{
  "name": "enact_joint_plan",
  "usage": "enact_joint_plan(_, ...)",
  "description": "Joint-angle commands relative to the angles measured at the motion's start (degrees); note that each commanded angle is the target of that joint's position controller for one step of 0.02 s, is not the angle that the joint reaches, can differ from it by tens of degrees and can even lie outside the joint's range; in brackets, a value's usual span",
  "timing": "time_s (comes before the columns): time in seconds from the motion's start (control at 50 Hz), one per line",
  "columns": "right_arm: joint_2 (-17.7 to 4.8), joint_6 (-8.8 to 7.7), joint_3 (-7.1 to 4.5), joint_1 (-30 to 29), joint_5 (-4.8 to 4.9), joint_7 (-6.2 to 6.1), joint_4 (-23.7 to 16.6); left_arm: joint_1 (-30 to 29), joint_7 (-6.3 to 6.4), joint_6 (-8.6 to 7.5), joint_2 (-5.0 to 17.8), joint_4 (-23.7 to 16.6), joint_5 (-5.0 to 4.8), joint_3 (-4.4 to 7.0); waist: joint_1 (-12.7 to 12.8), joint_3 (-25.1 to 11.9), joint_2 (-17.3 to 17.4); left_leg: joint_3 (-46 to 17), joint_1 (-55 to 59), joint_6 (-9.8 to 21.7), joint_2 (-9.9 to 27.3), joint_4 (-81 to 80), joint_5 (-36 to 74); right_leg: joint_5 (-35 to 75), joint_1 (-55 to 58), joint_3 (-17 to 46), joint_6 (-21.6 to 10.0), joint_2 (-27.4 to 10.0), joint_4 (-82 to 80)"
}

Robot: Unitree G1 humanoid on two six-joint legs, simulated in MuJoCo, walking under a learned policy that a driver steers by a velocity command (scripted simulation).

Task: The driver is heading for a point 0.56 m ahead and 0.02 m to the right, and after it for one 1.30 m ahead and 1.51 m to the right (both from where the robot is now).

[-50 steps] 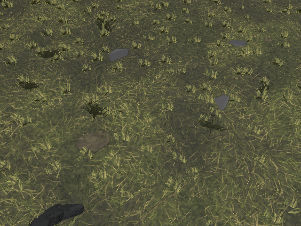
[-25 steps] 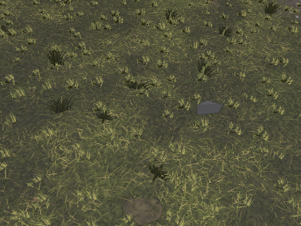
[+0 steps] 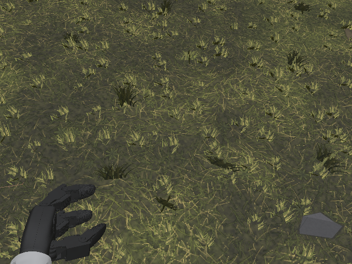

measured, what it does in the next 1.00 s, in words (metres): walks ahead: right foot, then left foot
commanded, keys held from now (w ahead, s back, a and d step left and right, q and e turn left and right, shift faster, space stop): w+q+shift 0.06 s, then w+shift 0.32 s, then w+e+shift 0.62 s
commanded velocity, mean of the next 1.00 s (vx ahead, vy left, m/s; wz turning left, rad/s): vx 1.00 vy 0.00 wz -0.11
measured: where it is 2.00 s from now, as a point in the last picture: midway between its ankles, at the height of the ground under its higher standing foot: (175, 65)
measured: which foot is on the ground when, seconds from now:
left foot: down 0.00-0.08, up 0.10-0.54, down 0.56-1.00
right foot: up 0.00-0.06, down 0.08-0.56, up 0.58-1.00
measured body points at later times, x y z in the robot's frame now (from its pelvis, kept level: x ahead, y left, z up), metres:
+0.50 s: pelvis +0.42 +0.01 -0.01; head +0.45 +0.03 +0.44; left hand +0.25 +0.22 -0.14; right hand +0.75 -0.08 -0.04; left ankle +0.60 +0.20 -0.70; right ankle +0.25 -0.17 -0.73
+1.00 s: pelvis +0.85 +0.08 -0.03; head +0.86 +0.06 +0.42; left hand +1.10 +0.30 -0.09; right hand +0.83 -0.20 -0.17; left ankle +0.62 +0.21 -0.72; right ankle +1.04 -0.02 -0.71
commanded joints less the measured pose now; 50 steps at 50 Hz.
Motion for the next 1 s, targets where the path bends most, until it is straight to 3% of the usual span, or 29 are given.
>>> enact_joint_plan(0.02, -8.7, -0.11, -3.02, -1.2, 0.49, -0.94, -2.2, -4.6, -0.09, -1.75, 8.0, -5.2, -1.81, 3.47, 2.9, 0.4, 9.9, -11.7, -8.6, 3.6, 9.6, -2.7, 18.7, -1.3, 15.1, -3.0, -0.4, 3.2, -4.7)
enact_joint_plan(0.04, -9.3, 0.17, -3.34, -2.5, 0.02, -0.97, -2.6, 0.7, 0.07, -2.16, 10.2, -4.2, -2.04, 4.7, 6.1, -2.9, 10.7, -11.6, -6.0, 2.6, 9.5, 2.9, 28.9, -3.9, 20.2, -4.0, -1.7, 3.6, -4.2)
enact_joint_plan(0.06, -9.4, 0.36, -3.11, -5.1, -1.15, -0.36, -3.7, 11.3, 0.44, -2.17, 12.1, -2.3, -2.27, 5.86, 12.4, -10.0, 11.3, -9.1, -6.4, 0.5, 7.9, 14.3, 37.2, -4.9, 31.8, -4.3, -3.4, 1.9, -2.6)
enact_joint_plan(0.08, -5.8, 0.22, -1.35, -8.2, -3.47, 0.44, -5.9, 27.3, 1.09, -1.27, 13.8, 0.2, -1.75, 5.89, 19.2, -21.5, 9.7, -5.3, -17.0, -0.8, 7.3, 33.0, 31.4, -15.3, 53.0, 2.5, -5.6, -6.3, 5.4)
enact_joint_plan(0.1, 2.0, -0.3, 0.76, 5.9, 0.09, 0.85, -7.6, 30.5, -0.18, -1.36, 18.1, 2.8, 1.43, 6.17, 9.5, -30.2, -23.5, -0.3, -38.0, -3.8, -0.7, 52.8, -9.2, -40.9, 70.3, 40.9, -16.9, -21.0, -9.7)
enact_joint_plan(0.12, -3.1, 0.01, 1.22, 5.4, 2.66, 0.08, -5.3, 28.2, -1.04, -1.23, 12.4, 2.2, 1.29, 5.28, 11.5, -24.2, -23.9, 2.5, -46.4, -3.7, 5.9, 59.0, -4.2, -57.6, 67.1, 49.6, -16.9, -21.7, -14.4)
enact_joint_plan(0.14, -7.0, 0.24, 0.68, -2.2, 1.14, 0.09, -5.6, 25.6, -0.68, -0.39, 7.2, 2.3, 0.64, 4.32, 13.8, -14.5, -14.0, 5.4, -48.1, -3.6, 7.8, 59.5, 0.8, -52.4, 58.7, 38.5, -14.8, -18.3, -14.9)
enact_joint_plan(0.16, -7.8, 0.0, 0.54, -8.3, -0.65, 0.23, -6.7, 24.4, -0.6, 0.38, 7.2, 3.6, 1.1, 4.04, 13.6, -8.6, -2.4, 7.3, -45.5, -3.6, 9.1, 57.3, 3.5, -39.8, 49.5, 29.1, -13.4, -15.2, -15.2)
enact_joint_plan(0.18, -7.1, -0.7, 0.5, -14.2, -2.13, 0.38, -8.5, 24.0, -0.85, 0.65, 7.5, 5.0, 1.68, 4.01, 13.0, -4.2, 2.4, 7.8, -43.7, -3.0, 10.2, 53.3, 4.2, -30.5, 42.3, 22.0, -12.9, -12.5, -15.3)
enact_joint_plan(0.2, -5.7, -0.85, 0.61, -14.3, -1.45, 0.87, -9.4, 22.9, -0.87, 0.35, 6.7, 6.0, 2.22, 3.41, 10.4, -2.5, 0.9, 6.6, -41.5, -2.6, 11.9, 50.5, 5.3, -26.3, 37.5, 18.2, -13.4, -11.5, -16.1)
enact_joint_plan(0.24, -4.1, -0.42, 1.05, -13.6, -0.02, 1.17, -9.4, 23.0, -1.56, -0.03, 3.1, 8.0, 1.21, 2.16, 8.4, -1.2, -1.5, 6.8, -40.6, -2.2, 13.0, 46.5, 4.3, -22.7, 34.1, 13.7, -14.3, -10.3, -18.0)
enact_joint_plan(0.3, -3.0, -0.55, 2.04, -16.7, -0.77, 1.7, -10.9, 24.4, -1.34, -0.22, 6.0, 10.1, 0.03, 2.47, 6.8, 3.2, -0.1, 6.5, -47.1, -2.7, 14.5, 39.8, 8.4, -20.5, 31.6, 11.5, -16.6, -12.6, -21.4)
enact_joint_plan(0.4, -3.7, -2.17, 2.9, -29.4, -2.14, 3.18, -14.5, 29.8, -0.53, -0.17, 8.1, 13.0, -0.81, 1.89, 10.6, 6.8, 1.5, 14.3, -39.9, -4.4, 14.4, 21.1, 27.7, -7.3, 27.0, -0.6, -14.1, -9.4, -27.2)
enact_joint_plan(0.44, -3.6, -3.0, 2.78, -33.3, -1.5, 3.98, -16.3, 32.8, -0.24, 0.5, 8.8, 14.5, -1.3, 1.44, 11.5, 7.8, 1.0, 15.5, -33.9, -4.8, 12.2, 13.9, 30.0, -3.9, 27.8, -1.8, -13.8, -9.9, -28.3)
enact_joint_plan(0.5, -7.9, -3.73, 0.54, -30.2, -1.08, 4.0, -16.6, 33.8, 0.23, 1.74, 11.9, 15.6, -0.7, 1.39, 7.9, 2.6, -4.1, 16.8, -23.6, -3.9, 7.6, 7.9, 24.0, 22.2, 35.9, -2.5, -11.9, -11.6, -19.1)
enact_joint_plan(0.54, -12.5, -2.9, -2.21, -12.6, -0.46, 2.49, -13.3, 32.1, 0.48, 2.58, 14.1, 16.1, 0.48, 1.47, -3.5, -8.2, -8.4, 17.3, 0.0, -2.1, 6.6, 8.4, 19.1, 35.4, 30.1, -4.7, -9.3, -9.6, 3.3)
enact_joint_plan(0.56, -16.2, -1.84, -3.46, 1.1, -1.18, 1.08, -10.6, 31.0, 0.62, 2.3, 10.8, 14.0, 2.08, 0.42, -8.8, -17.3, -4.0, 5.9, 21.0, -0.7, 18.0, 12.4, 11.3, 17.9, 14.4, -4.4, -7.4, -6.7, 23.3)
enact_joint_plan(0.58, -20.6, -2.23, -3.75, 3.4, -3.45, 1.67, -8.9, 40.6, 0.44, 1.06, -0.8, 12.4, 0.04, -2.32, -0.8, -31.0, 17.4, -24.8, 34.7, 6.3, 32.6, 1.9, -14.6, -29.7, -0.4, -1.2, -6.3, 1.4, 43.9)
enact_joint_plan(0.6, -15.2, -2.38, -2.79, 5.1, -3.18, 1.96, -7.8, 35.7, 0.68, 0.37, 4.5, 12.1, -3.05, -1.07, -2.9, -28.8, 18.2, -34.3, 29.9, 5.3, 31.6, -9.4, -23.1, -28.7, -5.9, 1.7, -7.0, 0.0, 51.6)
enact_joint_plan(0.62, -11.8, -2.6, -1.9, 1.8, -2.37, 1.83, -6.3, 28.0, 1.13, 0.56, 6.6, 10.1, -4.27, -0.03, -2.7, -15.9, 14.8, -24.7, 22.3, 3.4, 30.4, -9.9, -17.4, -25.1, -12.2, -0.8, -6.7, -2.0, 54.0)
enact_joint_plan(0.66, -7.7, -2.99, -1.0, -4.7, -3.27, 2.14, -4.4, 22.5, 1.16, 1.63, 5.6, 9.3, -1.68, 0.3, 1.8, -5.5, 5.8, -7.9, 3.8, 1.9, 26.5, -10.7, 1.3, -18.8, -7.8, -2.4, -6.8, -6.6, 49.3)
enact_joint_plan(0.68, -5.5, -3.33, -0.62, -7.4, -4.15, 2.12, -3.7, 25.2, 0.5, 2.86, 4.1, 9.5, -1.86, 0.47, 5.3, -4.8, 8.9, -2.7, -1.8, 1.9, 25.7, -11.8, 4.7, -17.1, -3.9, -1.5, -6.6, -8.4, 48.1)
enact_joint_plan(0.72, -3.4, -3.61, -0.6, -11.7, -2.89, 2.21, -2.4, 25.2, -0.19, 5.53, 1.9, 9.2, -2.48, 0.51, 8.0, -0.9, 9.4, 6.4, -8.1, 1.0, 24.9, -15.3, 9.8, -18.7, -2.1, -1.8, -6.3, -10.2, 45.5)
enact_joint_plan(0.78, -5.8, -3.95, -1.29, -13.9, -3.11, 1.52, -1.5, 20.8, -0.42, 6.96, 1.9, 7.2, -1.19, 0.48, 9.4, 4.5, 5.8, 16.8, -11.6, 0.2, 23.9, -18.1, 18.4, -11.6, -6.1, -2.4, -5.2, -10.6, 41.2)
enact_joint_plan(0.82, -7.5, -3.98, -1.55, -13.9, -3.63, 0.76, -1.3, 17.8, -1.13, 6.68, 2.7, 6.1, -0.83, 0.42, 9.4, 5.9, 4.1, 23.0, -11.6, -0.3, 21.6, -19.3, 20.6, -3.1, -6.0, -4.8, -5.3, -9.2, 34.5)
enact_joint_plan(0.9, -12.9, -3.46, -2.5, -10.1, -2.94, 0.04, -0.3, 8.8, -3.67, 5.58, 4.5, 3.4, -0.78, 0.32, 6.5, 8.2, -0.4, 30.4, -3.8, -2.8, 21.1, -20.3, 28.2, 5.9, -2.5, -12.2, -8.4, -6.2, 17.7)
enact_joint_plan(0.94, -16.3, -2.38, -3.11, -9.3, -2.82, -0.06, -0.4, 8.5, -4.35, 5.23, 6.9, 2.3, -1.31, 1.2, 7.7, 5.6, 2.3, 31.8, 2.5, -4.0, 21.6, -14.4, 55.4, 3.0, 3.2, -17.7, -10.3, -1.7, 14.2)
enact_joint_plan(0.98, -19.6, -0.47, -3.89, -10.1, -1.97, -0.19, -1.1, 17.3, -4.0, 6.13, 10.9, 3.2, -2.5, 3.12, 13.8, -0.5, 8.0, 31.9, 7.4, -4.0, 23.1, 0.8, 84.1, -7.0, 13.0, -21.0, -12.6, 3.4, 16.3)
enact_joint_plan(1.0, -20.3, 0.03, -4.09, -12.1, -1.59, -0.08, -2.1, 28.3, -3.58, 6.96, 14.6, 5.5, -2.43, 5.02, 19.4, -5.8, 9.5, 30.7, 2.7, -3.4, 23.4, 14.6, 88.1, -11.9, 26.9, -20.2, -14.4, 5.1, 17.3)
